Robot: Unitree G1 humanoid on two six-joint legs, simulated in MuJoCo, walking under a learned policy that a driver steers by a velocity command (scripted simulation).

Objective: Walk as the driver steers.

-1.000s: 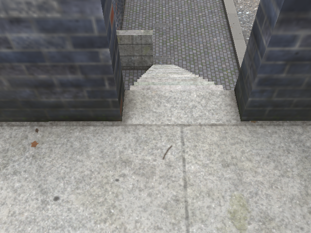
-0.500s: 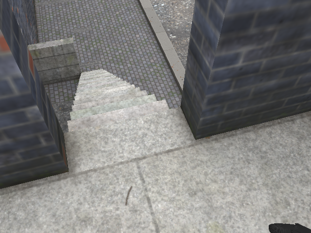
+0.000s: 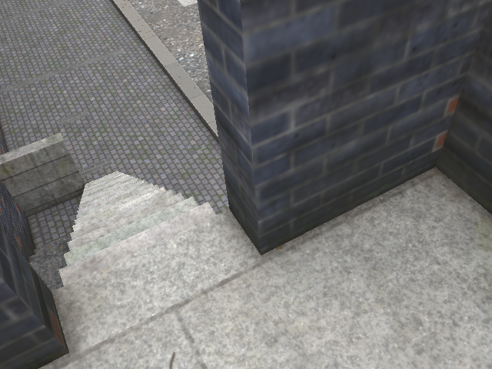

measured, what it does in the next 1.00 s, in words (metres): walks ahead: left foot, then right foot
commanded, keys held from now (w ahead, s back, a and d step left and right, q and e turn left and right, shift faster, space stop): w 0.52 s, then q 0.48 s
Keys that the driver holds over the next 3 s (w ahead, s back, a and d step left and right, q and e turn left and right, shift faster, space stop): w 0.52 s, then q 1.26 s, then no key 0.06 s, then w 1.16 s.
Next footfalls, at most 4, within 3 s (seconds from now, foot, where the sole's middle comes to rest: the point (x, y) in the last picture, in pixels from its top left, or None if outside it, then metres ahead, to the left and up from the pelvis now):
0.22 left None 0.07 0.13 -0.78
0.66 right None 0.40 -0.12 -0.78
1.14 left None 0.33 0.16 -0.78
1.54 right None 0.47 -0.03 -0.78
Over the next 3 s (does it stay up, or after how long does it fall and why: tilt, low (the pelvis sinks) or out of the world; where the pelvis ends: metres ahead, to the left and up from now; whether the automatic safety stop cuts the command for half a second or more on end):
stays up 0.61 0.32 -0.01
